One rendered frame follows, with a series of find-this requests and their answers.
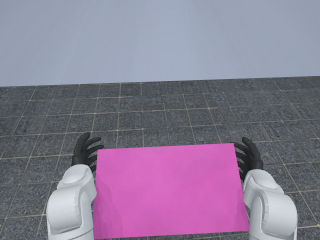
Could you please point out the robot right forearm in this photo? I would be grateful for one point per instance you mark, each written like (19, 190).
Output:
(273, 215)

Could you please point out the robot right hand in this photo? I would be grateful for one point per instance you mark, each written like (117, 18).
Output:
(252, 159)

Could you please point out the robot left forearm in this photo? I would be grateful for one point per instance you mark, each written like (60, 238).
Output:
(68, 211)

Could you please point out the carton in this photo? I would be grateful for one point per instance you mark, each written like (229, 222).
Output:
(168, 190)

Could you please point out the robot left hand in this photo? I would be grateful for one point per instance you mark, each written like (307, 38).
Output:
(81, 153)

